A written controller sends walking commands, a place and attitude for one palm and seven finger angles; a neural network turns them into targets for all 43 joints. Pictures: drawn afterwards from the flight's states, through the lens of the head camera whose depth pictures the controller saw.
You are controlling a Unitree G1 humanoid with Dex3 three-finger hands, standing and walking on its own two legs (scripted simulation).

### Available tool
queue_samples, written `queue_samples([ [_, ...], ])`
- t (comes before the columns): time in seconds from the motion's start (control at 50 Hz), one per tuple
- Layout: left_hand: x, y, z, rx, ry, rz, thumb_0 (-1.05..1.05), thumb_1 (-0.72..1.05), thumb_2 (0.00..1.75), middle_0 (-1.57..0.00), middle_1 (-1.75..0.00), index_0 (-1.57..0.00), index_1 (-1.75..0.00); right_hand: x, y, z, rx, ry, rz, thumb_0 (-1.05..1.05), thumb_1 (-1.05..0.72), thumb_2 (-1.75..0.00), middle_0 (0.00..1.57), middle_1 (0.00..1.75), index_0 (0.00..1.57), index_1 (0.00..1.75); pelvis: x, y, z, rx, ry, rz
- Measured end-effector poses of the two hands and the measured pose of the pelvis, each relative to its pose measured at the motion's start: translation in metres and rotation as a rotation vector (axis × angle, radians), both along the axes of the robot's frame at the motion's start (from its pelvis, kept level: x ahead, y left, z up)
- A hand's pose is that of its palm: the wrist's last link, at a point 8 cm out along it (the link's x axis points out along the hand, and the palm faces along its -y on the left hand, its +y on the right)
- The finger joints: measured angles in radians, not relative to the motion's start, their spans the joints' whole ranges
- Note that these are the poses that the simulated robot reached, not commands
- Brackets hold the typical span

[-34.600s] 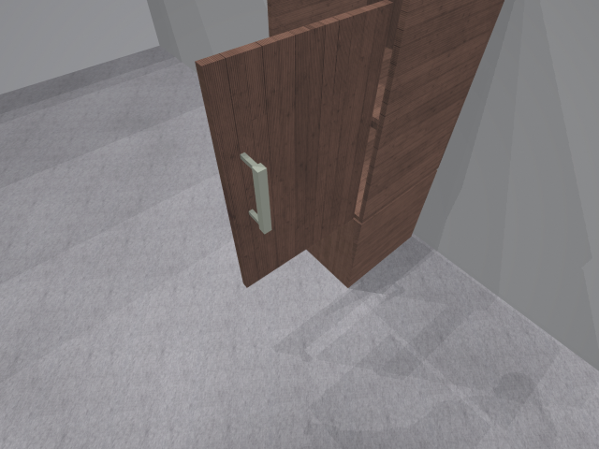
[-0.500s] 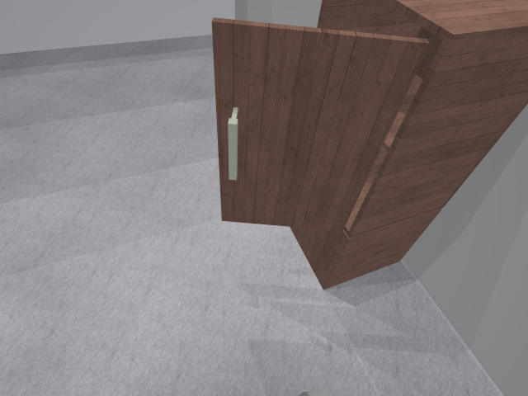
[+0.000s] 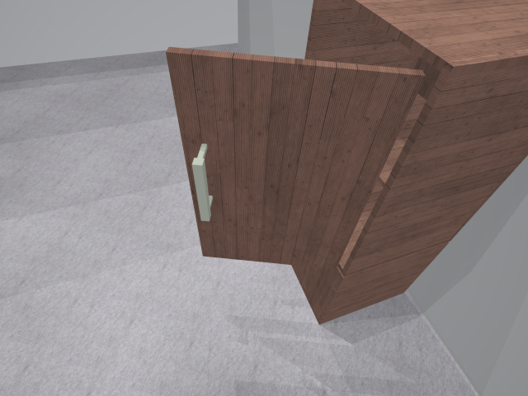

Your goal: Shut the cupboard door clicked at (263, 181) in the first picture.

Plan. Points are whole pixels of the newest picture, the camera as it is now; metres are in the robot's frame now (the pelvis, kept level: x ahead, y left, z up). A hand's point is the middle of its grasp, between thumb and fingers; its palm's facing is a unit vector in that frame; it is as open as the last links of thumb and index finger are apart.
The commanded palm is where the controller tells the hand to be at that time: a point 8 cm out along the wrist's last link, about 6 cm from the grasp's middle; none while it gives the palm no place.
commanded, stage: come to a stop and stand still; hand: left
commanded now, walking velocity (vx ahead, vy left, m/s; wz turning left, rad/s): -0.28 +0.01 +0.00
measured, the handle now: (204, 184) +0.50 +0.15 +0.00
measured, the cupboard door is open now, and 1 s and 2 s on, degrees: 65 65 65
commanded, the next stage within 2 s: look again from close up in 0.92 s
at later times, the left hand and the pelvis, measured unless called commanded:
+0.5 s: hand out of the picture +0.05 +0.20 -0.18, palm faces -0.01 -0.97 -0.23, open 7.3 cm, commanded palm none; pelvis +0.00 +0.02 +0.00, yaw -2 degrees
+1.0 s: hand out of the picture -0.02 +0.23 -0.16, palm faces -0.07 -0.97 -0.23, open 7.3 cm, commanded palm none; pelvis -0.03 +0.05 +0.00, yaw -4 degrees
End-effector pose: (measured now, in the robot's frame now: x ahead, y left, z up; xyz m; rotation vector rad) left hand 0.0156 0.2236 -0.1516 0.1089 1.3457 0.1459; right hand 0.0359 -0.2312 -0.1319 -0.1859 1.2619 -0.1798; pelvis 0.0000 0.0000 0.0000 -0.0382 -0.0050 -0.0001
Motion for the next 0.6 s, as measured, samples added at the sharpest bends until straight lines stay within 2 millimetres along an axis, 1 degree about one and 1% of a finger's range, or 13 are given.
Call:
queue_samples([
  [0.06,0.001,-0.007,-0.001,-0.011,0.032,0.016,0.0,0.93,0.9,-0.2,-0.3,-0.2,-0.3,0.028,0.003,0.005,-0.003,-0.017,0.025,0.01,-0.94,-0.9,0.2,0.3,0.19,0.3,0.011,-0.001,0.003,0.021,0.003,-0.003],
  [0.12,0.001,-0.008,0.001,-0.004,0.054,0.017,0.0,0.93,0.9,-0.2,-0.3,-0.2,-0.3,0.049,0.004,0.005,0.003,-0.038,0.034,0.01,-0.93,-0.9,0.2,0.3,0.2,0.3,0.015,-0.002,0.004,0.035,0.009,-0.01],
  [0.18,0.003,-0.005,0.005,0.017,0.059,0.006,0.0,0.92,0.9,-0.2,-0.3,-0.2,-0.3,0.061,0.001,0.002,0.012,-0.057,0.032,0.01,-0.92,-0.9,0.2,0.3,0.2,0.3,0.014,-0.004,0.003,0.042,0.014,-0.017],
  [0.24,0.007,0.0,0.008,0.048,0.046,-0.006,0.0,0.92,0.9,-0.2,-0.3,-0.2,-0.3,0.064,-0.004,-0.002,0.018,-0.066,0.023,0.01,-0.92,-0.9,0.2,0.3,0.2,0.3,0.011,-0.006,0.001,0.042,0.016,-0.021],
  [0.32,0.012,0.008,0.012,0.076,0.012,-0.019,0.0,0.91,0.9,-0.2,-0.3,-0.2,-0.3,0.054,-0.011,-0.005,0.016,-0.046,0.008,0.01,-0.91,-0.9,0.2,0.3,0.2,0.3,0.006,-0.006,-0.001,0.042,0.007,-0.018],
  [0.42,0.019,0.018,0.009,0.068,-0.013,-0.037,0.0,0.91,0.9,-0.2,-0.3,-0.2,-0.3,0.029,-0.008,-0.004,0.002,0.005,-0.016,0.01,-0.91,-0.9,0.2,0.3,0.2,0.3,0.002,0.003,-0.001,0.037,-0.002,-0.015],
  [0.5,0.025,0.027,0.004,0.066,-0.057,-0.06,0.0,0.91,0.9,-0.2,-0.3,-0.2,-0.3,0.004,0.002,-0.004,-0.01,0.009,-0.035,0.01,-0.91,-0.9,0.2,0.3,0.19,0.3,-0.004,0.016,-0.005,0.022,-0.003,-0.03],
  [0.6,0.029,0.041,0.008,0.065,-0.091,-0.104,0.0,0.91,0.9,-0.2,-0.3,-0.2,-0.3,-0.027,0.027,-0.007,0.012,-0.011,-0.054,0.01,-0.91,-0.9,0.2,0.3,0.19,0.3,-0.013,0.034,-0.005,0.031,-0.021,-0.046],
])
